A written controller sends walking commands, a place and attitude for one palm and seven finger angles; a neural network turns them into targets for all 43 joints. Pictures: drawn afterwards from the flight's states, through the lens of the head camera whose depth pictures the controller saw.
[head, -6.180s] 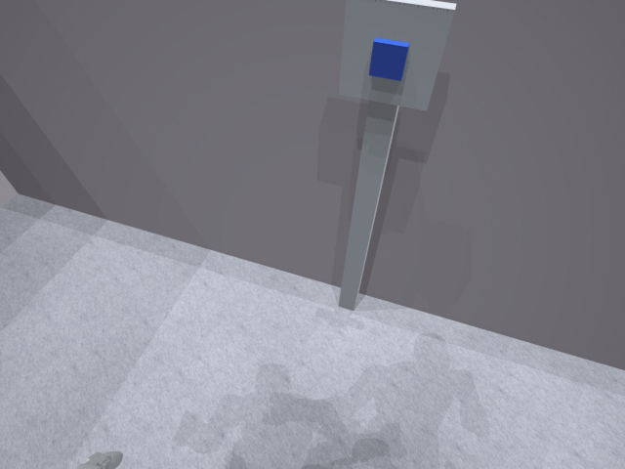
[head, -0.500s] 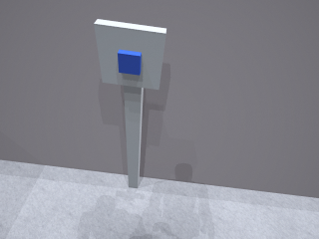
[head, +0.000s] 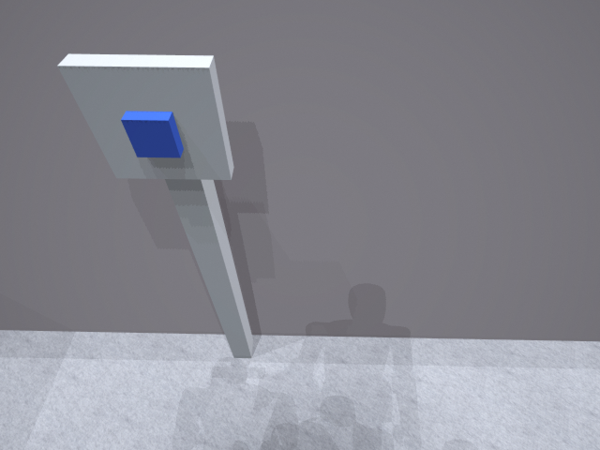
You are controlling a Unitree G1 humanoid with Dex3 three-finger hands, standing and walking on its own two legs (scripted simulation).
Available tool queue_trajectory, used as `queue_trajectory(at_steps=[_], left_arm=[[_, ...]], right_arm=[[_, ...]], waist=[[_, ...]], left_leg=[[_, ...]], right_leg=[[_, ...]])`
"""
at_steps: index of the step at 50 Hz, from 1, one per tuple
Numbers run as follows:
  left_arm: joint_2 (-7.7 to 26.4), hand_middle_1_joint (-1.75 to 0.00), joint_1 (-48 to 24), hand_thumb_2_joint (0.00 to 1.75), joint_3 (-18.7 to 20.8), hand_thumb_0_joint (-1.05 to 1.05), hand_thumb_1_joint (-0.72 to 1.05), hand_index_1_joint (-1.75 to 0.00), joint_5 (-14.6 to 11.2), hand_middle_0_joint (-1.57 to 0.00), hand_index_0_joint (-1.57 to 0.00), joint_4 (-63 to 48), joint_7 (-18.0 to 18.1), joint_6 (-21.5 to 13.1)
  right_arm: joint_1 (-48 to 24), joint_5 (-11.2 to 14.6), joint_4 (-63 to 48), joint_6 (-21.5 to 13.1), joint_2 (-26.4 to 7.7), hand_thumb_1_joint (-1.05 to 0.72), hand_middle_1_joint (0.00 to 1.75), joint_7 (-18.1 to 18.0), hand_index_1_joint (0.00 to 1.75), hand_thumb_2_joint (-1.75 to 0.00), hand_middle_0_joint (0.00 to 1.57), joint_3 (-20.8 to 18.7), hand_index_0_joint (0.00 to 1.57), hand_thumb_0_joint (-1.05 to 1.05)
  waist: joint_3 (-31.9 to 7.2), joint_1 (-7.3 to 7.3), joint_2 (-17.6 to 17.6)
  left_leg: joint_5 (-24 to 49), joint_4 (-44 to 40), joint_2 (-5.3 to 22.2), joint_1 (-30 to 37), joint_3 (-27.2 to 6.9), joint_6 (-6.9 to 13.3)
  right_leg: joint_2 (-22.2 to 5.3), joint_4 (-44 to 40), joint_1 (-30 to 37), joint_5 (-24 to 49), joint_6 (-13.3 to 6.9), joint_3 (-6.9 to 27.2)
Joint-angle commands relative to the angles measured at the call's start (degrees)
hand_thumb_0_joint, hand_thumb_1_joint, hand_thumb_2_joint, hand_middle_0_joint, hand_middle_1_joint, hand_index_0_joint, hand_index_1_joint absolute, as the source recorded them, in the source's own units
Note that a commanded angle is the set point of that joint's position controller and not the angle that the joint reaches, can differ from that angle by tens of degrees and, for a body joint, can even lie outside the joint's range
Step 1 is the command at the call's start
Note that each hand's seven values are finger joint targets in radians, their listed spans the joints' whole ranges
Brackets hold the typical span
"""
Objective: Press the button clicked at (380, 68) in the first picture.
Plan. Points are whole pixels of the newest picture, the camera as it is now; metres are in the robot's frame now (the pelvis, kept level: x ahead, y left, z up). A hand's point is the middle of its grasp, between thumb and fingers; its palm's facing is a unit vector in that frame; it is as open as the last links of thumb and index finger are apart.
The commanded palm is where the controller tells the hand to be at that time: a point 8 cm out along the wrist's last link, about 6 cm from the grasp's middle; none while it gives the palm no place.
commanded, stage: come to a stop and stand still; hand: left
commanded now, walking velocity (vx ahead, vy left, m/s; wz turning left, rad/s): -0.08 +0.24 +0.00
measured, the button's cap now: (154, 133) +0.47 +0.21 +0.18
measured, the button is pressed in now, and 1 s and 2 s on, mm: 0 0 0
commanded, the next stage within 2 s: look again from close up in 1.00 s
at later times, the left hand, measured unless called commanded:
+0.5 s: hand out of the picture -0.03 +0.19 -0.17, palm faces +0.05 -0.98 -0.18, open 7.4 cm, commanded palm none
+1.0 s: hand out of the picture +0.01 +0.23 -0.16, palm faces +0.01 -0.95 -0.30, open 7.4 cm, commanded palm none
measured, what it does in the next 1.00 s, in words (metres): steps on the spot: left foot, then right foot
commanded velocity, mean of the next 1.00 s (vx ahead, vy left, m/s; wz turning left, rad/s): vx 0.00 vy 0.02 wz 0.00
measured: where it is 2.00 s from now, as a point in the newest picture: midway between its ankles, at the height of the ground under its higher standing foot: outside the picture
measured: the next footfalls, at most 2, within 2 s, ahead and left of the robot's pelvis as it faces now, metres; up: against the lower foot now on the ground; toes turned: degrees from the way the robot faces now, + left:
left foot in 0.18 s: +0.05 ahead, +0.09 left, +0.00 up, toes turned +7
right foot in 0.52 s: -0.03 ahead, -0.10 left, +0.00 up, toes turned -1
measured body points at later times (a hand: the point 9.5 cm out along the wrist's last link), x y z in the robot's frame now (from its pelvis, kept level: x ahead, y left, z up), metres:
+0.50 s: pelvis -0.03 +0.03 +0.00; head -0.01 +0.03 +0.45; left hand -0.03 +0.24 -0.16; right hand +0.04 -0.20 -0.14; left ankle +0.01 +0.09 -0.73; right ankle -0.07 -0.09 -0.73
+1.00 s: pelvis -0.04 +0.01 +0.00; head -0.04 +0.01 +0.45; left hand +0.01 +0.28 -0.14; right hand +0.00 -0.27 -0.14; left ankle +0.01 +0.09 -0.73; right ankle -0.07 -0.09 -0.73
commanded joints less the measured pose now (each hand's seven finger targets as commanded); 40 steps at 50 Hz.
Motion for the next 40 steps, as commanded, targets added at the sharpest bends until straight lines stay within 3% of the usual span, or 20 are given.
queue_trajectory(at_steps=[1, 4, 7, 8, 9, 10, 11, 13, 16, 21, 24, 26, 29, 30, 31, 32, 33, 35, 37, 40], left_arm=[[9.82, -0.30, 5.08, 0.90, 2.37, 0.00, 0.90, -0.30, 0.25, -0.20, -0.20, -2.08, 0.98, 0.22], [11.79, -0.30, 4.25, 0.90, 3.42, 0.00, 0.90, -0.30, 0.37, -0.20, -0.20, -3.28, 1.37, 1.16], [10.82, -0.30, 1.25, 0.90, 3.46, 0.00, 0.90, -0.30, 0.07, -0.20, -0.20, -4.73, 1.17, 2.10], [8.72, -0.30, 0.98, 0.90, 3.10, 0.00, 0.90, -0.30, -0.26, -0.20, -0.20, -5.43, 0.91, 2.55], [4.97, -0.30, 1.92, 0.90, 2.47, 0.00, 0.90, -0.30, -0.45, -0.20, -0.20, -6.73, 0.50, 3.11], [3.79, -0.30, 1.10, 0.90, 2.06, 0.00, 0.90, -0.30, 0.01, -0.20, -0.20, -6.49, 0.65, 3.55], [4.36, -0.30, 0.79, 0.90, 1.87, 0.00, 0.90, -0.30, 0.28, -0.20, -0.20, -6.06, 0.52, 3.58], [3.82, -0.30, 3.68, 0.90, 2.08, 0.00, 0.90, -0.30, 0.59, -0.20, -0.20, -3.45, -0.16, 3.32], [3.12, -0.30, 5.94, 0.90, 1.38, 0.00, 0.90, -0.30, 0.52, -0.20, -0.20, -1.47, -0.34, 3.03], [1.56, -0.30, 6.20, 0.90, 0.06, 0.00, 0.90, -0.30, 0.43, -0.20, -0.20, -0.50, -0.06, 2.48], [1.35, -0.30, 11.25, 0.90, -0.37, 0.00, 0.90, -0.30, 0.14, -0.20, -0.20, 2.04, 0.29, 1.68], [3.14, -0.30, 11.55, 0.90, -0.81, 0.00, 0.90, -0.30, 0.17, -0.20, -0.20, 2.82, 0.64, 0.79], [2.80, -0.30, 10.35, 0.90, -1.40, 0.00, 0.90, -0.30, -0.36, -0.20, -0.20, 3.49, 0.56, -0.30], [2.42, -0.30, 10.21, 0.90, -1.58, 0.00, 0.90, -0.30, -0.42, -0.20, -0.20, 3.53, 0.58, -0.25], [14.42, -0.30, 3.90, 0.90, -1.32, 0.00, 0.90, -0.30, 0.80, -0.20, -0.20, -1.40, 0.33, -0.24], [9.66, -0.30, 6.27, 0.90, 0.40, 0.00, 0.90, -0.30, 0.25, -0.20, -0.20, -2.29, 0.76, 0.20], [8.69, -0.30, 8.34, 0.90, -0.36, 0.00, 0.90, -0.30, 0.22, -0.20, -0.20, -2.06, 0.73, -0.08], [8.10, -0.30, 9.71, 0.90, -0.12, 0.00, 0.90, -0.30, 0.07, -0.20, -0.20, -1.98, 0.64, -0.01], [9.28, -0.30, 8.15, 0.90, 0.08, 0.00, 0.90, -0.30, -0.09, -0.20, -0.20, -3.08, 0.59, -0.19], [11.19, -0.30, 5.53, 0.90, 0.24, 0.00, 0.90, -0.30, -0.36, -0.20, -0.20, -3.99, 0.49, -0.41]], right_arm=[[1.79, 0.51, -3.53, -0.70, -2.44, -0.90, 0.30, -0.19, 0.30, -0.90, 0.20, -0.50, 0.20, 0.00], [0.11, 0.41, -5.32, -0.09, -2.65, -0.90, 0.30, 0.12, 0.30, -0.90, 0.20, -0.75, 0.20, 0.00], [3.31, 0.45, -5.21, -0.35, -2.60, -0.90, 0.30, 0.28, 0.30, -0.90, 0.20, -0.87, 0.20, 0.00], [4.67, 0.30, -5.22, -0.79, -4.63, -0.90, 0.30, 0.16, 0.30, -0.90, 0.20, -1.04, 0.20, 0.00], [3.54, -0.35, -6.57, -1.13, -8.35, -0.90, 0.30, 0.12, 0.30, -0.90, 0.20, -1.63, 0.20, 0.00], [0.96, -0.47, -7.82, -1.05, -10.15, -0.90, 0.30, 0.01, 0.30, -0.90, 0.20, -2.11, 0.20, 0.00], [-2.04, -0.41, -8.65, -1.40, -9.04, -0.90, 0.30, -0.44, 0.30, -0.90, 0.20, -1.79, 0.20, 0.00], [-6.13, -0.63, -9.53, -1.64, -7.20, -0.90, 0.30, -0.65, 0.30, -0.90, 0.20, -0.89, 0.20, 0.00], [-5.92, -0.14, -8.95, -2.29, -6.20, -0.90, 0.30, -0.81, 0.30, -0.90, 0.20, -0.39, 0.20, 0.00], [-2.51, -0.31, -6.82, -2.21, -6.87, -0.90, 0.30, -1.05, 0.30, -0.90, 0.20, -0.62, 0.20, 0.00], [-3.00, 0.13, -5.89, -2.26, -6.92, -0.90, 0.30, -0.87, 0.30, -0.90, 0.20, -0.28, 0.20, 0.00], [-3.20, 0.66, -5.33, -2.27, -4.98, -0.90, 0.30, -0.40, 0.30, -0.90, 0.20, 0.31, 0.20, 0.00], [-2.39, 0.32, -3.54, -2.21, -5.40, -0.90, 0.30, -0.30, 0.30, -0.90, 0.20, 0.63, 0.20, 0.00], [-2.08, 0.35, -2.75, -2.15, -5.48, -0.90, 0.30, -0.29, 0.30, -0.90, 0.20, 0.77, 0.20, 0.00], [-5.00, -0.07, -10.53, -1.93, -15.60, -0.90, 0.30, 0.10, 0.30, -0.90, 0.20, -0.47, 0.20, 0.00], [-5.94, -1.00, -11.44, -2.88, -14.91, -0.90, 0.30, -0.36, 0.30, -0.90, 0.20, -1.27, 0.20, 0.00], [-5.86, -0.97, -11.56, -2.84, -12.80, -0.90, 0.30, -0.49, 0.30, -0.90, 0.20, -1.07, 0.20, 0.00], [-4.63, -0.75, -11.45, -2.25, -10.44, -0.90, 0.30, -0.47, 0.30, -0.90, 0.20, -0.78, 0.20, 0.00], [-3.77, -0.61, -11.32, -2.18, -10.43, -0.90, 0.30, -0.34, 0.30, -0.90, 0.20, -0.66, 0.20, 0.00], [-3.51, -0.35, -10.35, -2.69, -12.09, -0.90, 0.30, -0.32, 0.30, -0.90, 0.20, -0.64, 0.20, 0.00]], waist=[[-2.84, 2.89, -12.60], [-2.57, 3.30, -12.23], [-2.27, 0.91, -10.64], [-2.85, 0.19, -4.52], [-1.93, 0.93, 9.21], [-0.80, 0.41, 15.01], [-0.12, 1.25, 12.27], [-0.17, 3.03, 5.91], [-1.82, 2.93, 5.47], [-2.74, 1.09, 3.35], [-4.04, 2.91, 0.79], [-1.47, 1.98, -2.63], [-1.08, 0.80, -9.00], [-0.23, 0.66, -7.38], [10.02, -1.83, -5.65], [1.52, 0.78, -3.22], [-1.91, 0.93, -0.13], [-1.49, 1.00, 0.49], [-0.84, 0.75, -1.84], [0.75, 0.68, 0.13]], left_leg=[[-1.99, 5.06, -2.84, -6.53, 0.74, -0.67], [0.08, 4.65, -3.29, -5.46, 0.69, -0.73], [10.37, -9.19, -3.75, 5.40, 1.69, -0.03], [13.42, -14.17, -0.61, 9.14, -1.70, 1.11], [17.91, -19.69, 9.41, 7.15, -14.13, 5.29], [15.63, -25.59, 14.19, 1.07, -19.42, 9.38], [13.02, -26.13, 13.75, -2.08, -19.09, 11.55], [10.89, -25.24, 10.25, -1.74, -13.62, 11.16], [16.77, -24.52, 7.97, 2.98, -9.29, 10.39], [18.47, -23.87, 9.98, 9.03, -12.76, 11.86], [16.10, -21.36, 7.69, 6.92, -11.21, 8.65], [12.93, -19.57, 2.75, 3.05, -7.76, 4.23], [17.77, -16.90, 1.89, 9.07, -5.33, 3.56], [16.87, -17.55, 2.14, 9.70, -5.55, 3.59], [11.04, -17.24, 0.12, 4.21, -7.95, 1.43], [4.56, -15.95, 3.05, 3.22, -10.27, 3.05], [4.53, -15.27, 2.57, 2.58, -10.52, 3.93], [4.98, -13.07, 1.29, 0.74, -8.73, 3.90], [7.68, -10.69, 0.68, 0.89, -7.50, 4.04], [11.37, -12.13, 1.54, 2.16, -7.78, 4.48]], right_leg=[[-14.92, -6.85, 10.41, 40.39, -10.29, 10.70], [-15.96, -7.87, 7.46, 32.08, -11.81, 11.40], [-12.05, -5.45, -1.28, 15.82, -8.53, 8.99], [-8.26, -0.73, -4.75, 7.52, -6.32, 6.54], [-0.99, 6.35, -9.31, -7.50, -2.46, 0.97], [1.94, 16.98, -8.21, -17.45, -1.65, 0.79], [0.98, 24.01, -7.99, -16.11, -2.36, 4.76], [0.91, 29.83, -8.70, -10.30, -2.23, 5.49], [0.44, 25.26, -7.85, -7.93, -1.19, 4.04], [0.44, 7.79, -3.30, -13.01, -1.29, 2.70], [0.34, -7.75, 5.13, -3.02, -1.89, 3.20], [-3.74, -11.75, 6.72, 2.57, -4.21, 8.66], [-4.44, -11.67, 1.74, 4.88, -4.84, 9.53], [-3.93, -11.95, 0.46, 2.31, -4.68, 9.33], [-0.73, -9.84, -5.71, -7.45, -4.70, 4.94], [-1.55, -6.79, -3.95, -9.91, -4.63, 6.33], [-1.49, -6.87, -0.83, -7.89, -5.09, 6.55], [-2.52, -8.67, -0.31, -9.80, -6.05, 8.28], [-3.61, -10.35, -0.87, -9.43, -6.63, 9.91], [-2.80, -9.51, -0.69, -5.93, -6.58, 9.27]])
